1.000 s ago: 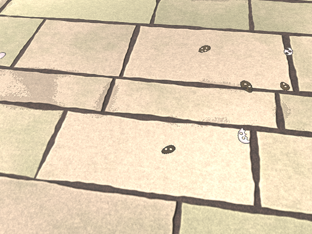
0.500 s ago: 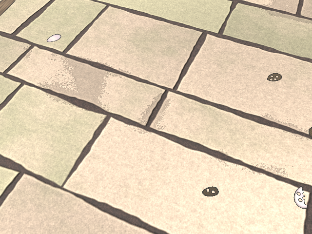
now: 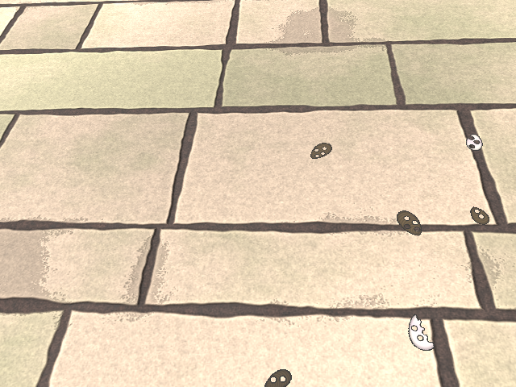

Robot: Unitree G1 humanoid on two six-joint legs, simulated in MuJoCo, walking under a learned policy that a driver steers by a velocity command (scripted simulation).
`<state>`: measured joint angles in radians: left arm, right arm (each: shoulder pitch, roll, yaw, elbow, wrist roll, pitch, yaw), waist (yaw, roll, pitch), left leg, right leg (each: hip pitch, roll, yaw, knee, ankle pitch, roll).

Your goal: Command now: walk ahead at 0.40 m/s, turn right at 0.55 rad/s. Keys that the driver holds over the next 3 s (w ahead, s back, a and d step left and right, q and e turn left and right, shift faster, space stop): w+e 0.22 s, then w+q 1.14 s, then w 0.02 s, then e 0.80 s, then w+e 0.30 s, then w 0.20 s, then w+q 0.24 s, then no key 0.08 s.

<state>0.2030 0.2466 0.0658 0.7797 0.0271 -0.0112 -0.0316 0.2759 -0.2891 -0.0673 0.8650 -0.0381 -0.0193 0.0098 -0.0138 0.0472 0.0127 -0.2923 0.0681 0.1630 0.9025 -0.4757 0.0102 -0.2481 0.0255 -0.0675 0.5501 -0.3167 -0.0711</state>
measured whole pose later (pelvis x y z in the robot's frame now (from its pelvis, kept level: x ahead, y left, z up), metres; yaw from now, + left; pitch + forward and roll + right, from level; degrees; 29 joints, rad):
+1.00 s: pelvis +0.51 -0.05 +0.00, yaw +9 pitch +1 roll +0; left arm 0.08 0.26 0.02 0.71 0.05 -0.07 0.01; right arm 0.38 -0.30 -0.08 0.86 -0.01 -0.04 0.01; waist -0.07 0.02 0.03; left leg -0.26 -0.09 -0.11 0.99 -0.44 0.08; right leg -0.39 0.01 -0.02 0.54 -0.17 -0.03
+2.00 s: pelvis +0.83 +0.06 -0.01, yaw +11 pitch +0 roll +1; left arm 0.19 0.22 0.05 0.78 0.03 0.03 -0.02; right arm 0.23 -0.26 -0.05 0.85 -0.02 0.01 -0.03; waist 0.00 0.03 0.05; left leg -0.24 0.06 0.26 0.66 -0.41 0.03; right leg -0.32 0.01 -0.07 0.60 -0.26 -0.07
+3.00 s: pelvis +1.06 +0.00 +0.01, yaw -5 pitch +1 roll +1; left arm 0.16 0.22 0.03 0.78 0.04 -0.07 -0.01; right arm 0.40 -0.25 -0.06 0.91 -0.01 -0.04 0.01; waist -0.04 0.02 0.04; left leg -0.35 0.02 -0.02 1.08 -0.38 0.06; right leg -0.28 0.00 -0.09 0.47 -0.18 -0.05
